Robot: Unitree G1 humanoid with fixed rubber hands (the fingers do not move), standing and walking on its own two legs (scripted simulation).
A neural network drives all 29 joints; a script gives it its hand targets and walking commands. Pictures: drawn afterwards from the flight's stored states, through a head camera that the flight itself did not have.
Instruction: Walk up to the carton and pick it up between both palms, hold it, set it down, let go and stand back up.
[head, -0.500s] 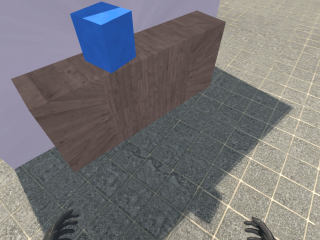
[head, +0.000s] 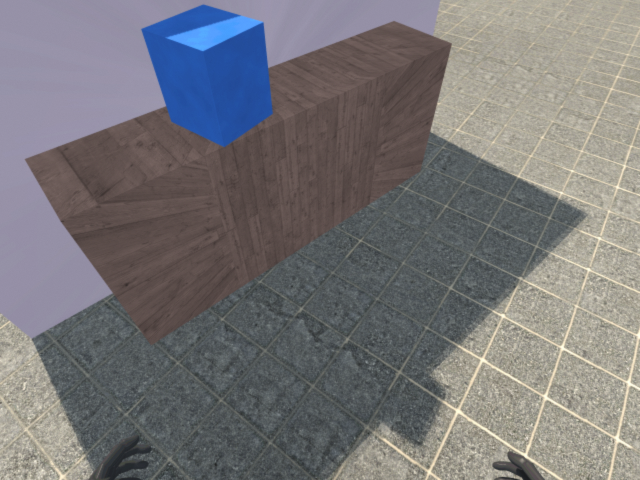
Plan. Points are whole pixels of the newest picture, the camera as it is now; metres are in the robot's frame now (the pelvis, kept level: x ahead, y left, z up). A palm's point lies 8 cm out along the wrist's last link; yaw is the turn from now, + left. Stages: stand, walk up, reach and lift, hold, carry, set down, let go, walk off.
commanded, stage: stand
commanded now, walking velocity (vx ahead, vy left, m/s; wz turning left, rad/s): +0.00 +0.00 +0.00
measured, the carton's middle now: (213, 75) +1.05 +0.32 -0.02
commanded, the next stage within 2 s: walk up in 1.38 s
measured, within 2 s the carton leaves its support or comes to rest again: neither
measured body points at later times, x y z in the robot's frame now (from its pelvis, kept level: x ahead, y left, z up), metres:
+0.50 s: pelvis -0.02 +0.00 +0.01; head +0.00 +0.00 +0.46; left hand +0.09 +0.30 -0.10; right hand +0.09 -0.26 -0.12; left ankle +0.00 +0.12 -0.72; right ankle +0.00 -0.12 -0.72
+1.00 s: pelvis -0.03 +0.00 +0.02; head -0.01 +0.00 +0.46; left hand +0.05 +0.30 -0.11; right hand +0.06 -0.27 -0.12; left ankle +0.00 +0.12 -0.72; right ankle +0.00 -0.12 -0.72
